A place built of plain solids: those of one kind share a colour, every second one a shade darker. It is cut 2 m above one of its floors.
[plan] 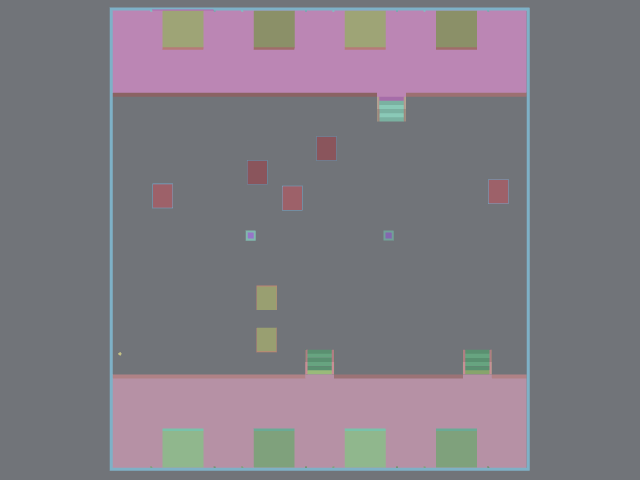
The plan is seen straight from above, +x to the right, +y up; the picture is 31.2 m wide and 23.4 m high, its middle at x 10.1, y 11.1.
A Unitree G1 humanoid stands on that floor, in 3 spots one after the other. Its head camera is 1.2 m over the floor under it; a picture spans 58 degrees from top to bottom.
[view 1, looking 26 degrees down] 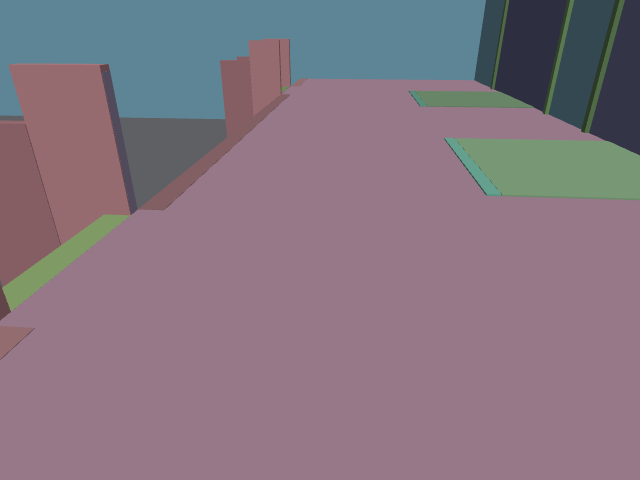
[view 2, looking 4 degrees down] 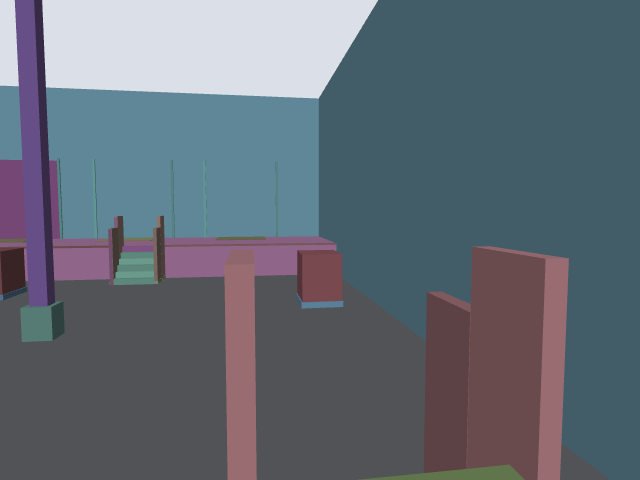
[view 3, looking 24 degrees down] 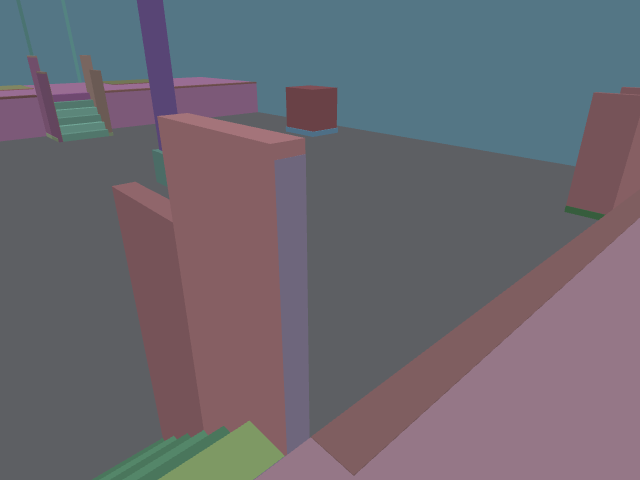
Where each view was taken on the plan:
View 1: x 7.94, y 2.95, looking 5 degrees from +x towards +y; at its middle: south_deck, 2.74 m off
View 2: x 17.17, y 2.95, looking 81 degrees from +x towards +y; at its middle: north_deck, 17.22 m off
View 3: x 10.09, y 3.75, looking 47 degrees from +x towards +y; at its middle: ground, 5.65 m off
